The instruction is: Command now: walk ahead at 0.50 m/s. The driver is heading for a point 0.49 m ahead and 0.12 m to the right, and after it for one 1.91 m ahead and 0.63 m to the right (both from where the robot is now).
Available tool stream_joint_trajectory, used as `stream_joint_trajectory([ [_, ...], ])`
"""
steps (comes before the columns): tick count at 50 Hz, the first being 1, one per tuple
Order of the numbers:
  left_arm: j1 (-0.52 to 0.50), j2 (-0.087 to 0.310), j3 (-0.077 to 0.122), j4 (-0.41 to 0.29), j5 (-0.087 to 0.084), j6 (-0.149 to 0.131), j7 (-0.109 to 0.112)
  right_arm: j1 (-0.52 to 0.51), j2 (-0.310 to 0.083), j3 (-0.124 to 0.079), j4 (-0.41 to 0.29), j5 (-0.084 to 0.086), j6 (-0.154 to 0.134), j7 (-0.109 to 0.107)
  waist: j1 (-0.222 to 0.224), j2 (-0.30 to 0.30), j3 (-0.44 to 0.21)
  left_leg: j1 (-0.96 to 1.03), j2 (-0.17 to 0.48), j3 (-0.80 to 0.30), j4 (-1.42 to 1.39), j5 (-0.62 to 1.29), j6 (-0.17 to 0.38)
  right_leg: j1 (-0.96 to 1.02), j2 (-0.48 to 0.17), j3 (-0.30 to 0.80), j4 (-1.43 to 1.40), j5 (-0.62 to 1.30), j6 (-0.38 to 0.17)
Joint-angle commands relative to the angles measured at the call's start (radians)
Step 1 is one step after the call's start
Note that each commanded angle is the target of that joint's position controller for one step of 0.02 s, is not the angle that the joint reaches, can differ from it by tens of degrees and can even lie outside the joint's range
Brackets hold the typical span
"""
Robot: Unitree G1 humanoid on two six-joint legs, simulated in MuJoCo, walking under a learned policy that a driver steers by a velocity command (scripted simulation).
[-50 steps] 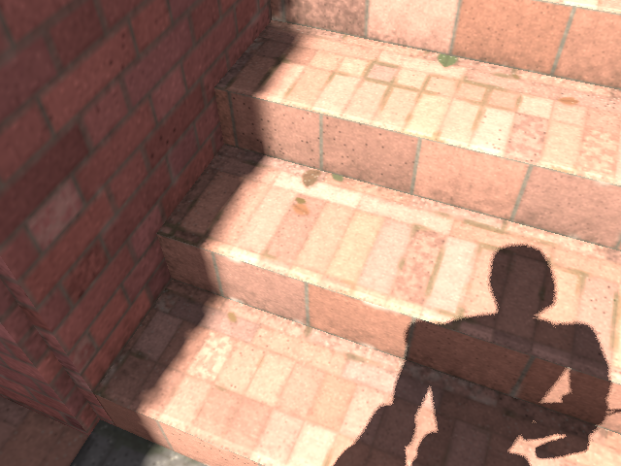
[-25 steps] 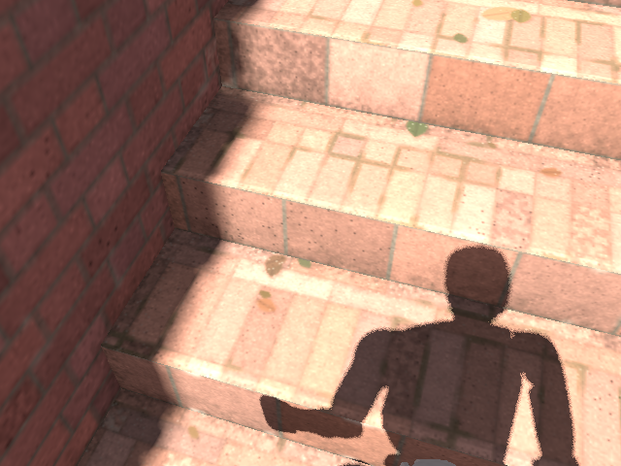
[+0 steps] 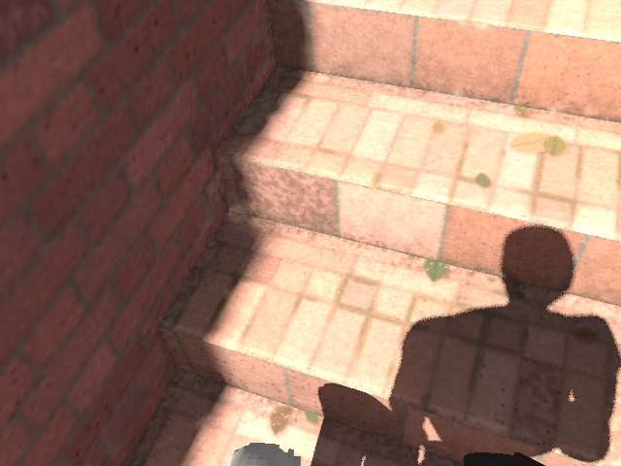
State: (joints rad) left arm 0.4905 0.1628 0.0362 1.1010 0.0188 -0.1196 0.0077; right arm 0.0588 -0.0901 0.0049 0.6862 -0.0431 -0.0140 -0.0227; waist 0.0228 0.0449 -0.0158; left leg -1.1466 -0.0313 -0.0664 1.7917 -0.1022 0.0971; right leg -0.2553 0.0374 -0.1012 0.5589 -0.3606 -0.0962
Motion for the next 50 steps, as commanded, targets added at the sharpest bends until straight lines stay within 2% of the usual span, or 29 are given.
stream_joint_trajectory([
  [1,0.069,0.119,0.021,-0.042,0.005,-0.035,-0.002,-0.099,-0.005,0.004,-0.079,0.003,-0.006,-0.024,0.007,-0.156,0.078,-0.318,-0.001,0.052,0.34,-0.211,0.015,0.202,-0.269,0.297,-0.31,0.275,-0.102],
  [5,0.197,0.023,-0.01,0.008,-0.017,-0.008,0.025,-0.3,0.003,0.039,-0.192,0.007,-0.011,0.001,0.042,-0.149,0.115,-0.351,0.079,0.172,0.079,-0.348,0.033,0.313,-0.216,0.224,-0.375,0.375,-0.039],
  [7,0.194,0.073,-0.009,-0.026,-0.018,0.002,0.051,-0.34,-0.018,0.05,-0.228,0.014,0.004,0.036,0.061,-0.102,0.079,-0.127,0.083,0.292,-0.209,-0.346,0.015,0.282,-0.211,0.188,-0.536,0.567,-0.078],
  [8,0.087,0.093,-0.006,-0.051,-0.043,0.011,0.061,-0.305,0.026,0.075,-0.222,0.051,0.007,0.036,0.0,-0.069,0.067,0.265,0.076,0.294,-0.574,-0.302,0.043,0.107,-0.197,0.111,-0.588,0.841,-0.077],
  [9,0.118,0.143,-0.002,-0.089,-0.052,0.004,0.056,-0.221,-0.02,0.048,-0.172,0.074,0.0,0.029,0.006,-0.057,-0.075,0.599,-0.053,0.373,-0.64,-0.322,0.031,0.095,-0.214,0.109,-0.44,1.433,-0.094],
  [10,0.269,0.205,-0.026,0.049,0.112,0.025,-0.133,-0.377,0.066,0.097,-0.297,0.014,0.077,0.129,-0.152,-0.452,-0.261,0.651,-0.071,0.194,-0.53,-0.258,0.026,0.063,-0.385,0.204,-0.391,1.955,-0.257],
  [11,0.058,0.317,0.045,-0.023,0.062,0.019,-0.184,-0.187,-0.087,0.036,-0.184,0.026,0.093,0.141,-0.242,-0.266,-0.202,0.526,-0.101,0.196,-0.812,-0.284,0.062,0.318,-0.362,0.142,-0.233,2.025,-0.227],
  [12,0.08,0.304,0.068,-0.04,0.074,0.02,-0.198,0.029,-0.16,0.009,-0.062,0.018,0.092,0.115,-0.228,-0.131,-0.347,0.796,-0.094,0.103,-0.915,-0.136,0.091,0.183,-0.313,0.166,-0.005,1.9,-0.191],
  [13,0.303,0.112,-0.005,-0.021,0.136,0.026,-0.226,0.269,-0.199,0.0,0.05,0.043,0.067,0.095,-0.2,0.119,-0.637,1.311,0.127,-0.362,-1.016,-0.122,0.287,-0.168,-0.189,0.294,0.293,1.39,-0.183],
  [14,0.289,0.111,0.006,0.054,0.086,0.056,-0.227,0.538,-0.204,-0.004,0.145,-0.034,0.065,0.076,-0.301,0.14,-0.578,1.43,0.273,-0.747,-1.293,-0.203,0.379,-0.372,0.001,0.396,0.76,0.471,-0.133],
  [15,0.1,0.096,0.018,0.019,0.051,0.067,-0.217,0.579,-0.237,-0.027,0.243,-0.051,0.015,0.064,-0.29,0.04,-0.283,1.213,0.315,-0.844,-1.434,-0.532,0.313,-0.661,0.043,0.472,1.255,0.508,-0.099],
  [16,0.024,0.075,0.026,-0.028,0.028,0.057,-0.169,0.425,-0.203,-0.018,0.278,-0.029,-0.032,0.055,-0.18,-0.02,-0.129,1.038,0.318,-0.767,-1.428,-0.552,0.265,-0.788,0.027,0.472,1.434,0.552,-0.082],
  [18,-0.085,0.046,0.014,-0.082,0.028,0.05,-0.099,0.153,0.063,0.055,0.319,-0.008,-0.077,0.093,-0.027,-0.145,-0.125,0.91,0.308,-0.434,-1.395,-0.256,0.218,-0.866,-0.001,0.461,1.6,0.518,-0.149],
  [20,-0.085,-0.021,0.001,-0.1,0.012,0.095,-0.084,0.093,0.127,0.079,0.333,-0.01,-0.092,0.107,0.075,-0.156,-0.116,0.864,0.249,-0.123,-1.388,0.037,0.13,-0.943,-0.059,0.37,1.615,0.502,-0.172],
  [23,-0.207,-0.08,-0.03,-0.162,-0.017,0.105,-0.107,0.095,0.062,0.051,0.332,-0.032,-0.124,0.095,0.134,-0.063,-0.057,0.711,0.149,0.207,-1.434,0.071,0.075,-0.982,-0.099,0.222,1.636,0.31,-0.192],
  [24,-0.275,-0.076,-0.032,-0.187,-0.041,0.096,-0.107,0.111,0.031,0.039,0.338,-0.059,-0.125,0.087,0.113,0.0,-0.041,0.661,0.141,0.222,-1.475,-0.007,0.093,-0.979,-0.09,0.161,1.715,0.208,-0.202],
  [28,-0.584,0.006,-0.057,-0.337,-0.029,0.104,-0.077,0.38,-0.007,0.05,0.446,-0.123,-0.099,0.101,0.014,-0.028,-0.017,0.884,0.234,0.162,-1.577,-0.079,0.102,-1.216,-0.153,0.166,1.426,0.277,-0.223],
  [30,-0.674,0.039,-0.05,-0.378,-0.037,0.141,-0.066,0.326,-0.071,0.037,0.394,-0.107,-0.087,0.128,-0.01,0.007,-0.019,0.872,0.281,0.223,-1.697,0.016,0.123,-1.103,-0.19,0.068,1.187,0.251,-0.165],
  [32,-0.701,-0.023,-0.068,-0.378,-0.009,0.165,-0.095,0.323,-0.14,0.031,0.36,-0.037,-0.082,0.137,0.009,0.092,-0.038,0.756,0.279,0.277,-1.74,0.532,0.146,-0.782,-0.113,-0.078,1.113,0.131,-0.125],
  [34,-0.675,0.002,-0.064,-0.392,-0.01,0.154,-0.115,0.391,-0.296,-0.007,0.371,-0.018,-0.123,0.125,0.035,0.082,-0.081,0.985,0.313,0.312,-1.593,1.367,0.122,-0.696,-0.029,-0.134,0.868,0.05,-0.085],
  [37,-0.374,0.043,-0.052,-0.325,-0.015,0.128,-0.081,0.325,-0.312,-0.029,0.389,-0.031,-0.131,0.149,0.129,0.174,-0.134,1.32,0.372,0.285,-1.302,1.736,0.101,-0.554,0.083,-0.082,0.485,0.066,-0.078],
  [38,-0.239,0.113,-0.035,-0.281,-0.039,0.116,-0.062,0.427,-0.209,-0.01,0.373,-0.078,-0.141,0.147,0.092,0.032,-0.355,0.988,0.313,0.237,-1.042,1.59,0.043,-0.065,0.033,0.147,0.609,0.403,-0.188],
  [39,-0.074,0.13,-0.022,-0.227,-0.022,0.122,-0.048,0.471,-0.243,-0.021,0.39,-0.09,-0.13,0.166,0.154,-0.024,-0.408,0.731,0.226,0.181,-0.848,1.112,0.036,0.168,-0.012,0.41,0.363,0.294,-0.25],
  [40,0.065,0.194,-0.008,-0.158,0.014,0.132,-0.056,0.322,-0.205,-0.04,0.322,-0.064,-0.098,0.187,0.176,-0.269,-0.279,0.395,-0.006,0.114,-0.359,0.123,0.003,0.217,-0.133,0.778,0.005,0.217,-0.347],
  [41,0.084,0.245,0.024,-0.121,0.02,0.126,-0.045,0.276,-0.209,-0.048,0.32,-0.027,-0.075,0.188,0.178,-0.245,-0.199,0.237,-0.031,-0.081,0.095,0.146,0.017,0.133,-0.162,0.832,-0.1,0.069,-0.272],
  [44,-0.163,0.077,-0.002,-0.088,-0.002,0.077,-0.055,0.22,-0.102,-0.014,0.258,-0.057,-0.064,0.159,0.0,-0.113,-0.088,-0.059,-0.045,-0.145,0.397,0.03,0.072,-0.072,-0.136,0.686,-0.066,0.002,-0.222],
  [46,-0.236,-0.044,-0.053,-0.042,0.044,0.056,-0.07,0.18,-0.054,0.014,0.226,-0.056,-0.053,0.115,-0.099,0.058,-0.078,-0.121,0.008,-0.093,0.341,0.035,0.098,-0.188,-0.114,0.537,-0.084,0.051,-0.171],
  [48,-0.356,0.018,-0.043,-0.128,0.042,0.004,-0.062,0.178,-0.095,0.011,0.207,-0.035,-0.046,0.095,-0.12,-0.047,-0.077,0.085,0.04,0.01,0.093,-0.051,0.057,-0.402,-0.033,0.338,-0.178,0.049,-0.142],
  [50,-0.13,0.071,-0.043,-0.054,0.087,0.014,-0.037,0.0,-0.104,0.024,0.109,-0.003,-0.05,0.089,-0.041,-0.106,-0.073,-0.075,0.021,0.027,0.411,-0.272,0.042,-0.266,-0.098,0.408,-0.187,0.145,-0.147],
])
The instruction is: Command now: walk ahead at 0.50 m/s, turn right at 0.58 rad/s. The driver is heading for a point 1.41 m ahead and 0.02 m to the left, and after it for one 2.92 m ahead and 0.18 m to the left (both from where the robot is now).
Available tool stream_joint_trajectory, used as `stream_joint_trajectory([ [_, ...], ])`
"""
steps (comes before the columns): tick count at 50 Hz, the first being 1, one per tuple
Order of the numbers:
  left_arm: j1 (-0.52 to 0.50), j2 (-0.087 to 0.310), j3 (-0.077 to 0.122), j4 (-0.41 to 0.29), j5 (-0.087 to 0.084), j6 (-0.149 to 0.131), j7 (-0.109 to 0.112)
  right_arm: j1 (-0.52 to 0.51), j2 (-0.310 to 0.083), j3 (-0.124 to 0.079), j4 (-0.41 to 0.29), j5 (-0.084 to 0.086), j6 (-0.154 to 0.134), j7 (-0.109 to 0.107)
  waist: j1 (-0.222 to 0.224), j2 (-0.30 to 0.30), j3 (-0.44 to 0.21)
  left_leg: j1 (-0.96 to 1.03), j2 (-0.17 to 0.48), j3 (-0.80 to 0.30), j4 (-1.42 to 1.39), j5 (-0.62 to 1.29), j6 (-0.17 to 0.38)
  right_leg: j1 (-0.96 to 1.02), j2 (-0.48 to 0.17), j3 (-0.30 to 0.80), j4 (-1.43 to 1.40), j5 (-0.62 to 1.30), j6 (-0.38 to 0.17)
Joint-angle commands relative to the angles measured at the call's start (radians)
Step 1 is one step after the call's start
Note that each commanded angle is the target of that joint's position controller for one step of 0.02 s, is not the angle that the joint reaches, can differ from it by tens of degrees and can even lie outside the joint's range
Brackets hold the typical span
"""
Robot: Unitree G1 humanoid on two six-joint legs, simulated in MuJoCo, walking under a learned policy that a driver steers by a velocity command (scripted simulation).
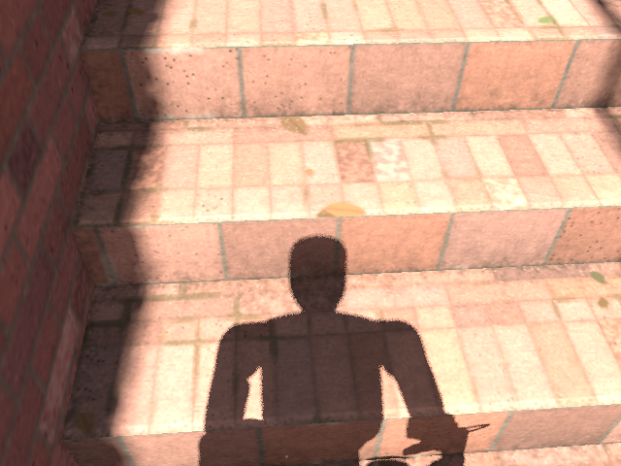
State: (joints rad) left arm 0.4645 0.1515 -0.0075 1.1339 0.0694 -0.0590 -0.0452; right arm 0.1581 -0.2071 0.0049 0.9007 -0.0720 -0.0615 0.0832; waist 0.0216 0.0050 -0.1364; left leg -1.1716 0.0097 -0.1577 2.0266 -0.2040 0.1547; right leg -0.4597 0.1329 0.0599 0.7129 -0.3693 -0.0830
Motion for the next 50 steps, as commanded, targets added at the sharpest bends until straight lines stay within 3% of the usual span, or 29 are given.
stream_joint_trajectory([
  [1,0.026,0.095,0.008,-0.025,0.047,-0.046,0.016,-0.167,0.01,0.041,-0.153,0.022,-0.006,-0.024,0.007,-0.051,0.07,-0.209,-0.012,0.055,0.201,-0.305,0.005,0.095,-0.246,0.312,-0.331,0.227,-0.155],
  [4,0.156,0.111,0.002,0.029,0.062,-0.058,-0.001,-0.336,-0.004,0.062,-0.294,0.027,-0.006,-0.052,0.026,-0.004,0.096,-0.241,0.113,0.063,-0.331,-0.164,0.028,0.219,-0.284,0.327,-0.399,0.092,-0.113],
  [6,-0.099,0.201,0.019,-0.133,-0.029,-0.037,-0.058,-0.354,0.034,0.079,-0.339,0.038,0.022,-0.03,-0.086,-0.124,0.123,0.465,0.072,0.19,-0.488,-0.209,-0.057,-0.35,-0.313,0.301,-0.655,0.298,-0.176],
  [7,-0.142,0.287,0.036,-0.146,-0.064,-0.046,-0.057,-0.224,0.013,0.072,-0.311,0.047,0.03,-0.01,-0.169,-0.146,0.064,0.594,0.015,0.215,-0.466,-0.053,-0.097,-0.301,-0.335,0.251,-0.591,0.79,-0.201],
  [9,-0.065,0.377,0.087,-0.149,-0.117,-0.078,-0.045,-0.113,-0.127,0.025,-0.256,0.058,0.018,0.009,-0.168,-0.14,-0.052,0.606,-0.091,0.334,-0.868,-0.08,-0.095,0.133,-0.286,0.138,-0.33,1.494,-0.155],
  [10,0.005,0.31,0.089,-0.092,-0.064,-0.073,-0.065,0.135,-0.183,-0.009,-0.157,0.05,0.01,0.003,-0.205,-0.106,-0.136,0.782,-0.065,0.155,-1.032,-0.021,-0.034,0.183,-0.259,0.152,-0.053,1.491,-0.098],
  [11,0.157,0.12,0.051,-0.075,0.009,-0.059,-0.102,0.391,-0.235,-0.028,-0.074,0.035,0.016,-0.007,-0.17,0.193,-0.379,1.221,0.162,-0.398,-1.256,0.063,0.205,-0.143,-0.112,0.158,0.326,0.832,-0.063],
  [12,0.089,0.109,0.07,-0.06,-0.001,-0.032,-0.127,0.525,-0.247,-0.032,-0.044,-0.005,0.041,-0.006,-0.269,0.287,-0.228,1.126,0.288,-0.94,-1.592,-0.635,0.244,-0.433,0.001,0.289,0.765,0.334,-0.055],
  [13,-0.073,0.075,0.058,-0.129,-0.029,-0.04,-0.119,0.459,-0.227,-0.033,-0.019,0.012,0.007,-0.026,-0.232,0.332,0.035,0.993,0.26,-0.85,-1.621,-0.88,0.167,-0.682,-0.043,0.232,1.033,0.363,-0.078],
  [14,-0.133,0.065,0.058,-0.129,-0.046,-0.051,-0.089,0.376,-0.187,-0.032,-0.001,0.036,-0.011,-0.031,-0.181,0.261,0.095,0.884,0.236,-0.675,-1.563,-0.699,0.165,-0.731,-0.07,0.188,1.107,0.411,-0.08],
  [17,-0.206,0.043,0.028,-0.189,-0.028,-0.034,-0.042,0.133,0.113,0.025,0.053,0.025,-0.016,-0.025,-0.009,-0.003,0.056,0.72,0.204,-0.33,-1.516,-0.248,0.146,-0.687,-0.131,0.166,1.249,0.346,-0.112],
  [19,-0.178,0.07,0.004,-0.19,-0.02,0.003,-0.033,0.049,0.13,0.034,0.022,0.031,-0.024,-0.033,0.047,-0.024,0.042,0.689,0.16,-0.153,-1.597,-0.126,0.101,-0.693,-0.19,0.099,1.102,0.257,-0.059],
  [23,-0.264,0.125,0.003,-0.21,-0.062,0.009,-0.051,0.027,0.062,0.04,0.003,0.015,-0.079,-0.024,0.054,0.042,0.028,0.573,0.096,0.071,-1.638,0.214,0.012,-0.518,-0.276,-0.006,1.077,0.204,0.053],
  [26,-0.406,0.14,0.002,-0.286,-0.033,-0.018,-0.047,0.189,-0.041,0.028,0.038,-0.012,-0.085,-0.054,-0.019,0.012,0.035,0.8,0.081,0.141,-1.59,0.427,-0.003,-0.563,-0.277,-0.086,0.916,0.215,0.055],
  [28,-0.439,0.087,-0.017,-0.326,-0.021,-0.009,-0.053,0.18,-0.041,0.03,0.029,0.016,-0.078,-0.057,-0.008,0.02,0.026,0.775,0.085,0.164,-1.584,0.531,-0.015,-0.328,-0.306,-0.101,0.565,0.32,0.047],
  [30,-0.557,0.158,0.011,-0.387,-0.04,0.009,-0.038,0.339,-0.183,-0.027,0.041,0.072,-0.072,-0.047,-0.076,0.015,-0.002,0.919,0.056,0.18,-1.551,1.049,0.024,-0.171,-0.143,-0.321,0.367,0.106,0.096],
  [31,-0.506,0.182,0.027,-0.365,-0.038,0.011,-0.031,0.347,-0.197,-0.042,0.044,0.072,-0.067,-0.045,-0.074,0.073,0.028,1.062,0.075,0.143,-1.482,1.105,0.001,-0.159,-0.133,-0.278,0.179,0.254,0.12],
  [33,-0.293,0.183,0.043,-0.264,-0.072,0.005,0.015,0.276,-0.184,-0.065,0.018,0.082,-0.03,-0.02,0.017,0.052,0.07,1.145,0.12,0.059,-1.309,1.071,-0.035,0.065,-0.073,-0.239,-0.405,0.474,0.104],
  [34,-0.086,0.198,0.059,-0.206,-0.076,-0.004,0.046,0.318,-0.122,-0.058,0.049,0.027,-0.019,0.013,0.043,0.036,-0.025,1.041,0.115,0.081,-1.181,0.874,-0.058,0.394,-0.112,-0.145,-0.453,0.645,0.054],
  [35,-0.002,0.269,0.1,-0.208,-0.072,0.001,0.073,0.53,0.056,-0.015,0.087,0.028,-0.021,0.045,-0.037,-0.196,-0.341,0.733,0.099,0.15,-0.896,0.231,-0.147,0.94,-0.413,0.074,-0.094,1.482,-0.248],
  [36,-0.119,0.093,0.051,-0.255,-0.029,0.01,0.046,0.226,0.034,-0.036,0.003,0.183,-0.04,-0.091,0.097,-0.119,-0.17,0.372,-0.066,0.238,-0.578,-0.391,-0.164,0.902,-0.503,0.139,-0.185,1.816,-0.242],
  [37,-0.161,0.125,0.064,-0.273,-0.018,0.016,0.054,0.175,0.058,-0.03,-0.026,0.171,-0.039,-0.142,0.078,-0.112,-0.123,0.37,-0.046,0.179,-0.333,-0.387,-0.179,0.711,-0.507,0.082,-0.268,1.669,-0.277],
  [39,-0.23,0.138,0.071,-0.245,-0.005,0.021,0.068,0.092,0.063,-0.03,-0.086,0.133,-0.016,-0.185,0.025,-0.112,0.032,0.281,-0.021,0.094,-0.074,-0.432,-0.173,0.473,-0.467,0.002,-0.384,1.206,-0.222],
  [42,-0.179,0.168,0.083,-0.195,-0.007,0.02,0.095,-0.053,0.063,-0.023,-0.197,0.085,0.036,-0.191,0.025,-0.119,0.156,-0.066,-0.02,0.032,0.245,-0.527,-0.109,0.416,-0.487,0.06,-0.452,0.492,-0.184],
  [44,-0.154,0.193,0.082,-0.162,-0.007,0.011,0.097,-0.128,0.093,-0.005,-0.271,0.083,0.04,-0.181,0.006,-0.04,0.186,-0.185,-0.015,0.009,0.278,-0.527,-0.09,0.387,-0.489,0.057,-0.5,0.211,-0.163],
  [45,-0.074,0.139,0.054,-0.132,0.036,-0.037,0.051,-0.002,0.054,0.03,-0.348,0.051,0.066,-0.086,-0.059,0.137,0.14,-0.228,0.02,-0.085,0.108,-0.54,-0.001,0.258,-0.552,0.176,-0.498,0.207,-0.138],
  [47,-0.143,0.268,0.098,-0.168,0.049,-0.059,0.007,0.084,0.032,0.021,-0.343,0.022,0.065,-0.041,-0.136,0.013,0.077,-0.007,0.027,0.063,-0.134,-0.417,-0.026,0.088,-0.421,0.038,-0.574,-0.166,-0.098],
  [49,-0.168,0.367,0.128,-0.187,-0.019,-0.047,-0.027,-0.077,0.029,0.037,-0.412,0.027,0.097,-0.013,-0.158,-0.062,0.141,0.299,0.005,0.211,-0.311,-0.619,-0.046,-0.182,-0.489,0.089,-0.811,-0.296,-0.135],
  [50,-0.235,0.382,0.133,-0.221,-0.035,-0.044,-0.033,-0.018,0.012,0.032,-0.393,0.04,0.1,0.003,-0.188,-0.119,0.148,0.358,0.017,0.202,-0.289,-0.529,-0.051,-0.149,-0.491,0.037,-0.797,-0.148,-0.106],
])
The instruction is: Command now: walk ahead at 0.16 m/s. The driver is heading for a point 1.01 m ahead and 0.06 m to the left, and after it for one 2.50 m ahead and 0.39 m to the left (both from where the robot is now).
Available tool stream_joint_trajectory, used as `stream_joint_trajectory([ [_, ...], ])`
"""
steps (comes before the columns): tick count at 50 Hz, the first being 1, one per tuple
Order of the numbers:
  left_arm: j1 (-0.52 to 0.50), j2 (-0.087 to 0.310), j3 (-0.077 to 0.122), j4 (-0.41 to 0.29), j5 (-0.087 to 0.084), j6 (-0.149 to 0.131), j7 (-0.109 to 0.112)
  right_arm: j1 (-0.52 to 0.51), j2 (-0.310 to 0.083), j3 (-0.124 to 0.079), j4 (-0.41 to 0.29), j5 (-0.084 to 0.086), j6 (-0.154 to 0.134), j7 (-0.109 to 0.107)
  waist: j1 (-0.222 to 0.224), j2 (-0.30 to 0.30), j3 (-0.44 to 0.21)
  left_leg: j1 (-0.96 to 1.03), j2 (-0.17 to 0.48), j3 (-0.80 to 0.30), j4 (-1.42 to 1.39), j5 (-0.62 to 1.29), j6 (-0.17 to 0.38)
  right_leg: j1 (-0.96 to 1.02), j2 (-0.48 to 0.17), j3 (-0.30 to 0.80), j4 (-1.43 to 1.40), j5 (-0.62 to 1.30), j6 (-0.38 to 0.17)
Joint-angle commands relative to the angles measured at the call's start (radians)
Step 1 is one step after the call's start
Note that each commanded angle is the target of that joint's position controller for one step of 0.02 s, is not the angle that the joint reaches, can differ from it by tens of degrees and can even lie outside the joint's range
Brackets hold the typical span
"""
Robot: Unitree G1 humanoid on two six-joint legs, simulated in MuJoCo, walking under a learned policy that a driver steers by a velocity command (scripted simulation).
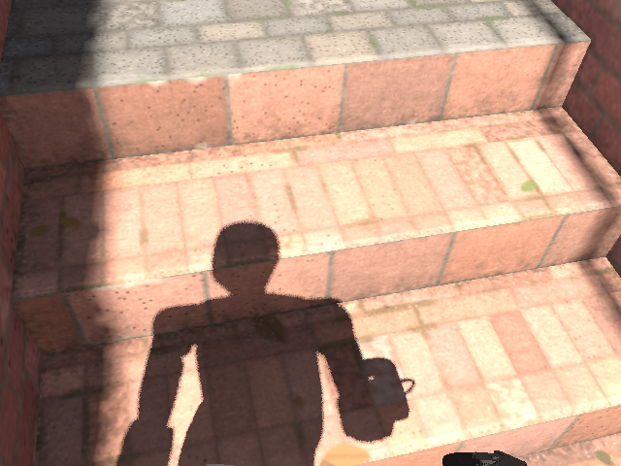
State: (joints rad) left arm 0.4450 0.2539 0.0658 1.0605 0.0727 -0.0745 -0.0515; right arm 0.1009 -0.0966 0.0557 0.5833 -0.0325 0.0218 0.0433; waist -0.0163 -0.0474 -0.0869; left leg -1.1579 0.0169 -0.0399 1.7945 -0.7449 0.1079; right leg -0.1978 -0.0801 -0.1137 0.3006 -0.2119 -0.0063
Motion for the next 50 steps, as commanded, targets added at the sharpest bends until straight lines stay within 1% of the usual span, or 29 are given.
stream_joint_trajectory([
  [1,-0.264,0.328,0.08,-0.179,-0.051,-0.031,-0.026,0.053,-0.145,-0.031,-0.079,0.011,0.007,0.043,-0.162,-0.072,0.051,0.353,-0.003,0.057,-0.18,-0.009,-0.011,-0.309,-0.254,0.169,-0.321,-0.168,-0.183],
  [2,-0.223,0.167,0.042,-0.148,-0.074,0.022,0.046,0.115,-0.025,-0.018,0.029,0.078,0.008,-0.062,-0.08,-0.157,-0.025,0.487,0.039,0.163,-0.513,0.14,-0.01,-0.049,-0.145,-0.033,-0.258,0.291,-0.176],
  [4,-0.034,0.154,0.029,-0.088,-0.063,0.053,0.058,0.292,-0.069,-0.034,0.109,0.059,-0.016,-0.13,-0.085,-0.145,-0.126,0.687,-0.146,0.148,-0.728,0.174,-0.035,0.066,-0.065,-0.025,0.171,1.068,-0.156],
  [6,-0.239,0.07,0.023,-0.256,-0.059,0.078,0.018,0.409,-0.359,-0.111,0.147,0.017,-0.002,-0.159,-0.169,0.501,-0.133,0.874,0.203,-0.891,-1.547,-0.339,0.075,-0.426,0.139,0.116,0.879,0.013,-0.016],
  [8,-0.192,-0.004,0.004,-0.271,0.014,0.094,-0.003,0.198,-0.317,-0.113,0.168,0.053,-0.043,-0.156,-0.006,0.356,0.048,0.677,0.225,-0.887,-1.522,-0.395,0.063,-0.612,0.165,0.328,1.4,0.001,-0.01],
  [9,-0.154,0.072,0.0,-0.188,-0.061,0.045,-0.046,0.365,-0.254,-0.096,0.203,-0.026,-0.11,-0.023,-0.111,0.44,0.159,0.691,0.176,-0.595,-1.234,-0.233,0.147,-0.889,0.129,0.419,1.562,0.147,-0.096],
  [11,-0.145,0.012,-0.034,-0.191,-0.039,0.011,-0.053,0.309,-0.182,-0.089,0.304,-0.014,-0.126,0.024,-0.013,0.132,0.131,0.675,0.153,-0.493,-1.203,-0.035,0.161,-0.979,0.102,0.324,1.607,0.132,-0.15],
  [16,-0.236,-0.002,-0.07,-0.201,-0.034,0.041,-0.033,0.319,-0.106,-0.049,0.341,-0.046,-0.129,0.02,0.007,0.14,0.057,0.748,0.163,-0.323,-1.4,0.191,0.172,-1.105,-0.018,0.17,1.518,0.18,-0.088],
  [17,-0.419,-0.127,-0.071,-0.326,0.009,0.088,0.016,0.392,-0.151,-0.088,0.343,0.072,-0.119,-0.09,-0.001,0.026,0.076,0.733,0.189,-0.32,-1.467,0.264,0.119,-0.91,0.025,0.129,1.503,-0.037,-0.011],
  [18,-0.421,-0.121,-0.068,-0.318,-0.007,0.113,0.028,0.394,-0.158,-0.077,0.33,0.074,-0.116,-0.131,-0.001,0.022,0.127,0.731,0.181,-0.287,-1.482,0.344,0.11,-0.928,0.024,0.12,1.524,-0.025,0.019],
  [21,-0.381,-0.11,-0.055,-0.34,-0.028,0.131,0.033,0.452,-0.178,-0.106,0.311,0.052,-0.129,-0.136,0.027,0.088,0.177,0.86,0.211,-0.229,-1.515,0.334,0.12,-1.017,0.034,0.135,1.631,-0.015,0.023],
  [22,-0.43,-0.067,-0.093,-0.332,-0.064,0.062,-0.013,0.544,-0.131,-0.066,0.421,-0.108,-0.152,-0.008,-0.077,0.385,0.17,1.147,0.19,-0.174,-1.441,0.301,0.13,-1.43,-0.023,0.164,1.791,-0.095,-0.119],
  [26,-0.654,-0.122,-0.155,-0.437,-0.072,-0.01,0.02,0.649,-0.041,-0.021,0.54,-0.159,-0.114,0.052,-0.076,0.08,0.178,1.392,0.343,-0.277,-1.538,0.32,0.147,-1.877,-0.085,0.215,1.827,-0.176,-0.304],
  [27,-0.8,-0.182,-0.121,-0.572,-0.029,0.052,0.028,0.517,-0.15,-0.08,0.433,0.048,-0.143,-0.065,0.0,0.095,0.287,1.019,0.289,-0.186,-1.726,0.36,0.089,-1.439,-0.039,0.103,1.746,-0.336,-0.128],
  [30,-0.685,-0.148,-0.116,-0.601,-0.078,0.133,0.003,0.487,-0.14,-0.069,0.433,0.103,-0.148,-0.154,0.026,0.086,0.272,0.843,0.26,0.009,-1.977,0.649,0.071,-0.928,-0.08,-0.022,1.337,-0.149,-0.104],
  [31,-0.917,-0.151,-0.173,-0.658,-0.058,0.137,-0.04,0.539,-0.129,-0.023,0.523,-0.086,-0.136,0.04,0.038,0.241,0.025,0.667,0.234,0.081,-1.873,0.958,0.077,-0.624,-0.029,0.007,1.318,0.026,-0.213],
  [33,-0.676,-0.028,-0.123,-0.592,-0.053,0.155,-0.073,0.459,-0.337,-0.094,0.454,-0.028,-0.162,0.136,0.154,0.281,-0.062,0.922,0.27,0.127,-1.666,2.015,0.138,-0.423,0.131,-0.18,1.13,-0.053,-0.125],
  [34,-0.282,-0.055,-0.064,-0.441,-0.079,0.112,0.003,0.421,-0.406,-0.155,0.417,0.067,-0.167,-0.02,0.219,0.225,-0.124,1.211,0.273,0.135,-1.302,2.224,0.049,-0.338,0.185,-0.109,0.912,-0.492,-0.188],
  [35,-0.156,-0.032,-0.069,-0.407,-0.076,0.077,0.037,0.481,-0.416,-0.154,0.456,0.092,-0.175,-0.062,0.262,0.177,-0.208,1.198,0.282,0.065,-1.083,2.07,-0.001,-0.119,0.159,0.027,0.699,-0.295,-0.182],
  [36,-0.078,0.036,-0.031,-0.329,-0.053,0.061,0.053,0.504,-0.308,-0.144,0.421,0.106,-0.185,-0.057,0.234,0.127,-0.231,0.992,0.178,-0.001,-0.821,1.476,-0.042,0.024,0.023,0.355,0.526,-0.328,-0.144],
  [37,-0.042,0.187,0.018,-0.258,-0.053,0.069,0.067,0.446,-0.165,-0.13,0.334,0.094,-0.19,-0.025,0.19,-0.336,-0.275,0.602,-0.096,-0.036,-0.303,0.605,-0.095,0.188,-0.215,0.943,0.129,-0.051,-0.2],
  [38,0.175,0.213,0.015,-0.237,-0.027,0.054,-0.01,0.571,-0.081,-0.136,0.395,0.005,-0.152,0.1,0.214,-0.331,-0.383,0.447,-0.209,-0.468,0.008,0.866,-0.003,0.223,-0.154,1.067,0.148,0.03,-0.238],
  [39,0.088,0.194,0.03,-0.177,-0.024,0.031,-0.046,0.45,-0.105,-0.154,0.378,0.003,-0.144,0.128,0.162,-0.24,-0.114,0.261,-0.213,-0.419,0.177,0.858,0.016,0.069,-0.104,0.756,0.245,0.183,-0.235],
  [40,-0.032,0.134,0.016,-0.177,-0.048,0.022,-0.059,0.42,-0.109,-0.143,0.364,0.005,-0.14,0.114,0.114,-0.068,-0.109,0.17,-0.202,-0.369,0.31,0.805,0.03,0.02,-0.136,0.707,0.27,0.253,-0.312],
  [42,-0.193,-0.152,-0.037,-0.103,-0.061,-0.003,0.037,0.183,-0.019,-0.086,0.183,0.003,-0.158,-0.027,-0.041,0.048,-0.052,0.209,-0.052,-0.159,0.3,0.59,0.015,-0.074,-0.156,0.556,0.215,0.033,-0.201],
  [44,-0.142,-0.156,-0.047,-0.068,-0.044,-0.035,0.052,0.12,-0.018,-0.064,0.131,0.006,-0.119,-0.063,-0.038,0.074,0.079,0.158,-0.017,-0.148,0.294,0.502,0.012,-0.216,-0.169,0.43,0.102,0.154,-0.171],
  [45,-0.268,-0.076,-0.056,-0.083,0.051,-0.01,-0.033,0.161,-0.061,-0.06,0.2,0.044,-0.079,0.032,-0.091,0.068,0.119,-0.009,-0.03,-0.29,0.358,0.764,0.113,-0.362,-0.181,0.492,0.118,0.233,-0.127],
  [49,-0.027,-0.054,-0.071,0.023,0.092,0.009,-0.045,0.057,-0.074,-0.043,0.145,0.026,-0.093,0.066,-0.075,0.066,0.076,-0.33,-0.088,-0.137,0.606,0.724,0.222,-0.155,-0.036,0.198,0.084,0.055,-0.07],
  [50,-0.014,-0.082,-0.061,0.052,-0.06,-0.025,0.03,-0.204,0.103,0.015,0.032,0.033,-0.092,-0.029,-0.018,0.083,0.252,-0.236,-0.08,-0.044,0.313,0.496,0.08,-0.264,-0.014,0.092,-0.058,-0.04,-0.018],
])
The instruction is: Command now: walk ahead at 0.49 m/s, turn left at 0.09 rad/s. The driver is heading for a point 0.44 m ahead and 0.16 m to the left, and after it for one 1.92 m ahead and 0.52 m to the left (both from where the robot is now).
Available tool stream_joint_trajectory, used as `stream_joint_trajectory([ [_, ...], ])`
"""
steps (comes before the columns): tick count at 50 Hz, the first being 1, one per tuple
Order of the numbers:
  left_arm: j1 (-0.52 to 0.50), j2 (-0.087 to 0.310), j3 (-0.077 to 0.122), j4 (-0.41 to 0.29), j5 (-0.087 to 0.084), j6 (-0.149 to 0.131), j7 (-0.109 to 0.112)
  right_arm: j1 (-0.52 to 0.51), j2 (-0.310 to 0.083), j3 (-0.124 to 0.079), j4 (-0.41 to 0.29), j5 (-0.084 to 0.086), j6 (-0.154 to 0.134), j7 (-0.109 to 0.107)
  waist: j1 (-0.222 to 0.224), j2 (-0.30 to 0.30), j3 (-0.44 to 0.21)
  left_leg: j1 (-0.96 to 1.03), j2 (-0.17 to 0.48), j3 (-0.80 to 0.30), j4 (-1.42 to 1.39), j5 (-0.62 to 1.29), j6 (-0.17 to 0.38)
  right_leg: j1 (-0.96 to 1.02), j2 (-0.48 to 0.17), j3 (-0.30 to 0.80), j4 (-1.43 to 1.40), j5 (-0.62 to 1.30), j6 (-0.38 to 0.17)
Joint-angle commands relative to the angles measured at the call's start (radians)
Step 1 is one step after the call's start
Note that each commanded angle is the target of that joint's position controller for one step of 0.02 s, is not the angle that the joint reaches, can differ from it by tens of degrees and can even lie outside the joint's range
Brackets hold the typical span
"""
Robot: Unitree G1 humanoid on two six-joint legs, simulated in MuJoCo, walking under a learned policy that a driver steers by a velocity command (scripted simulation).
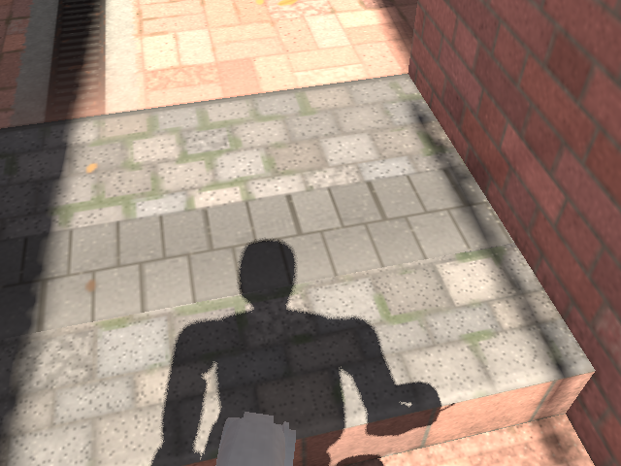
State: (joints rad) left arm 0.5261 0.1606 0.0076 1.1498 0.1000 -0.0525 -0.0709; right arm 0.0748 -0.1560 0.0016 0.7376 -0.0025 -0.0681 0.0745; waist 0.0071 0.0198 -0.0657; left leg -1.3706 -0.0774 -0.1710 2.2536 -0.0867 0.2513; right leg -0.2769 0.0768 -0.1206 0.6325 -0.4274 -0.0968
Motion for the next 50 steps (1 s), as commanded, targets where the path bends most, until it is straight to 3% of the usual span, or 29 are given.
stream_joint_trajectory([
  [1,-0.025,0.075,-0.018,-0.038,0.068,-0.036,-0.009,-0.133,-0.026,0.043,-0.123,0.031,0.018,-0.001,-0.056,-0.02,0.002,0.01,0.062,0.127,-0.168,0.177,0.018,-0.117,-0.18,0.15,-0.343,0.252,0.029],
  [3,-0.058,0.11,-0.018,-0.082,0.05,-0.024,-0.025,-0.245,-0.08,0.028,-0.177,0.06,0.065,0.014,-0.038,-0.064,0.008,0.122,0.082,0.26,-0.304,0.142,-0.049,-0.18,-0.225,0.095,-0.479,0.5,-0.002],
  [4,-0.096,0.107,-0.031,-0.12,0.013,-0.033,-0.028,-0.204,-0.065,0.02,-0.162,0.036,0.067,0.018,-0.08,-0.119,0.012,0.336,0.054,0.337,-0.379,0.098,-0.064,-0.256,-0.22,0.041,-0.477,0.949,0.001],
  [6,-0.105,0.265,-0.01,-0.146,-0.056,-0.059,-0.057,-0.181,-0.151,-0.009,-0.165,0.028,0.09,0.005,-0.117,-0.2,-0.11,0.649,-0.016,0.434,-0.683,-0.04,-0.135,-0.169,-0.276,0.017,-0.375,1.814,-0.066],
  [9,-0.109,0.354,0.041,-0.129,-0.051,-0.044,-0.071,0.014,-0.172,-0.015,-0.128,-0.002,0.112,-0.024,-0.125,-0.211,-0.083,0.597,-0.112,0.414,-1.308,-0.349,-0.181,0.411,-0.368,0.076,-0.058,2.189,-0.061],
  [10,-0.151,0.331,0.061,-0.114,-0.014,-0.026,-0.098,0.376,-0.191,-0.042,0.018,0.016,0.111,-0.053,-0.211,-0.113,-0.12,0.914,-0.114,0.249,-1.489,-0.12,-0.148,0.233,-0.34,0.074,0.27,2.049,-0.039],
  [11,-0.033,0.146,0.018,-0.134,0.048,-0.009,-0.145,0.629,-0.217,-0.037,0.14,-0.009,0.102,-0.049,-0.136,0.216,-0.427,1.444,0.066,-0.347,-1.389,0.514,0.176,-0.277,-0.142,0.141,0.878,0.792,0.059],
  [12,-0.126,0.157,0.033,-0.169,-0.022,-0.013,-0.162,0.659,-0.197,-0.045,0.124,-0.07,0.076,-0.027,-0.179,0.235,-0.298,1.401,0.207,-0.657,-1.672,0.273,0.226,-0.642,0.081,0.396,1.248,0.365,-0.003],
  [13,-0.189,0.149,0.035,-0.22,-0.04,-0.036,-0.112,0.523,-0.167,-0.054,0.156,-0.048,0.034,-0.021,-0.14,0.068,-0.117,1.387,0.209,-0.532,-1.649,0.125,0.126,-0.9,0.087,0.435,1.403,0.358,-0.04],
  [16,-0.409,0.059,-0.002,-0.339,0.02,-0.03,-0.02,0.288,0.009,-0.004,0.242,-0.028,-0.007,-0.013,0.011,-0.052,-0.063,1.211,0.168,-0.33,-1.674,0.068,0.079,-1.068,0.002,0.33,1.559,0.228,-0.088],
  [18,-0.375,0.012,-0.034,-0.338,-0.005,-0.006,0.006,0.212,0.067,0.024,0.273,-0.038,-0.023,-0.006,0.072,-0.086,-0.025,1.013,0.112,-0.137,-1.737,0.021,0.006,-1.02,-0.075,0.24,1.439,0.167,-0.08],
  [21,-0.613,0.019,-0.059,-0.46,-0.04,-0.024,0.021,0.28,-0.045,0.02,0.291,-0.095,-0.052,-0.038,0.009,0.02,-0.002,0.706,0.06,-0.116,-1.871,-0.054,-0.034,-0.785,-0.114,0.126,1.346,0.017,-0.044],
  [23,-0.717,0.039,-0.071,-0.504,-0.052,-0.036,0.03,0.449,-0.095,0.009,0.355,-0.088,-0.064,-0.063,-0.054,0.039,0.031,0.981,0.158,-0.238,-1.873,0.0,-0.011,-1.035,-0.118,0.192,1.357,-0.083,-0.04],
  [25,-0.834,0.07,-0.074,-0.57,-0.034,-0.012,0.035,0.552,-0.125,0.004,0.394,-0.114,-0.067,-0.036,-0.089,0.006,0.066,1.229,0.22,-0.337,-1.89,-0.062,-0.007,-1.199,-0.183,0.227,1.005,0.056,-0.053],
  [26,-0.896,0.065,-0.087,-0.595,-0.038,0.015,0.022,0.347,-0.134,-0.005,0.298,-0.057,-0.044,0.005,-0.041,-0.061,0.046,0.914,0.227,-0.275,-2.095,-0.103,0.004,-0.782,-0.169,0.103,0.684,-0.071,-0.024],
  [27,-0.934,-0.01,-0.096,-0.609,-0.053,0.0,0.003,0.352,-0.147,-0.005,0.255,-0.023,-0.05,0.029,-0.054,0.096,0.071,0.673,0.237,-0.272,-2.154,0.011,0.03,-0.474,-0.127,0.01,0.791,-0.095,0.026],
  [28,-0.865,0.008,-0.09,-0.572,-0.07,-0.006,0.001,0.328,-0.179,-0.018,0.253,-0.035,-0.048,0.031,-0.017,0.111,0.031,0.682,0.26,-0.234,-2.109,0.381,0.02,-0.335,-0.087,0.019,0.811,0.101,0.033],
  [30,-0.538,0.201,-0.004,-0.477,-0.082,-0.035,0.022,0.306,-0.28,-0.063,0.221,-0.011,-0.058,0.032,0.127,0.089,-0.156,0.973,0.214,-0.116,-1.786,1.078,-0.085,-0.125,-0.015,0.088,0.54,0.112,-0.013],
  [31,-0.25,0.23,0.006,-0.408,-0.066,-0.048,0.053,0.343,-0.131,-0.035,0.192,-0.039,-0.081,0.04,0.161,-0.143,-0.409,0.709,0.09,-0.102,-1.388,0.751,-0.147,0.357,-0.212,0.507,0.37,0.28,-0.165],
  [32,0.051,0.28,0.015,-0.307,-0.049,-0.041,0.048,0.42,0.007,0.001,0.18,-0.058,-0.067,0.049,0.186,-0.338,-0.621,0.526,-0.056,-0.069,-1.036,-0.095,-0.136,0.587,-0.473,1.029,0.019,0.076,-0.283],
  [33,0.08,0.289,0.022,-0.274,-0.025,-0.03,0.055,0.285,-0.032,-0.023,0.189,-0.037,-0.045,0.046,0.237,-0.31,-0.276,0.351,-0.007,-0.069,-0.614,-0.065,-0.142,0.283,-0.454,1.115,-0.15,-0.335,-0.242],
  [34,-0.036,0.283,0.029,-0.271,-0.047,-0.032,0.069,0.23,-0.005,-0.027,0.199,-0.029,-0.039,0.033,0.191,-0.236,-0.062,0.262,0.056,0.01,-0.49,0.044,-0.148,0.052,-0.442,0.987,-0.18,-0.43,-0.202],
  [35,-0.102,0.217,0.022,-0.253,-0.073,-0.029,0.065,0.275,-0.005,-0.025,0.236,-0.034,-0.031,0.024,0.12,-0.175,-0.045,0.305,0.098,0.029,-0.46,0.134,-0.128,-0.078,-0.438,0.838,-0.124,-0.304,-0.195],
  [37,-0.245,-0.076,-0.047,-0.245,-0.072,-0.033,0.034,0.211,-0.023,-0.04,0.21,-0.071,-0.018,-0.006,-0.012,-0.058,-0.054,0.38,0.136,0.002,-0.406,0.14,-0.081,-0.203,-0.437,0.659,-0.133,-0.087,-0.169],
  [38,-0.299,-0.12,-0.054,-0.245,-0.077,-0.048,0.045,0.221,0.012,-0.034,0.21,-0.073,-0.005,-0.008,-0.054,-0.047,-0.035,0.378,0.155,0.003,-0.463,0.153,-0.077,-0.226,-0.404,0.562,-0.168,-0.026,-0.151],
  [41,-0.332,-0.064,-0.028,-0.238,-0.032,-0.087,0.049,0.078,-0.016,-0.042,0.155,-0.013,-0.006,0.013,-0.079,-0.025,0.019,0.409,0.201,0.065,-0.646,0.075,-0.069,-0.223,-0.307,0.18,-0.264,0.206,-0.076],
  [43,-0.425,-0.029,-0.034,-0.316,-0.049,-0.096,0.054,0.064,-0.067,-0.052,0.152,-0.039,-0.004,0.02,-0.104,-0.122,0.017,0.486,0.237,0.119,-0.78,0.039,-0.117,-0.243,-0.307,0.105,-0.356,0.295,-0.094],
  [45,-0.442,0.018,-0.035,-0.344,-0.047,-0.128,0.076,0.015,-0.104,-0.064,0.114,-0.037,-0.005,0.013,-0.103,-0.049,-0.032,0.592,0.27,0.12,-0.94,0.118,-0.159,-0.227,-0.283,-0.013,-0.365,0.382,-0.044],
  [50,-0.04,0.158,-0.001,-0.249,-0.065,-0.098,0.083,-0.191,-0.054,-0.049,-0.022,-0.031,-0.013,0.029,0.061,-0.091,0.002,0.69,0.171,0.291,-1.407,0.023,-0.204,0.162,-0.313,-0.032,-0.327,0.74,-0.098],
])
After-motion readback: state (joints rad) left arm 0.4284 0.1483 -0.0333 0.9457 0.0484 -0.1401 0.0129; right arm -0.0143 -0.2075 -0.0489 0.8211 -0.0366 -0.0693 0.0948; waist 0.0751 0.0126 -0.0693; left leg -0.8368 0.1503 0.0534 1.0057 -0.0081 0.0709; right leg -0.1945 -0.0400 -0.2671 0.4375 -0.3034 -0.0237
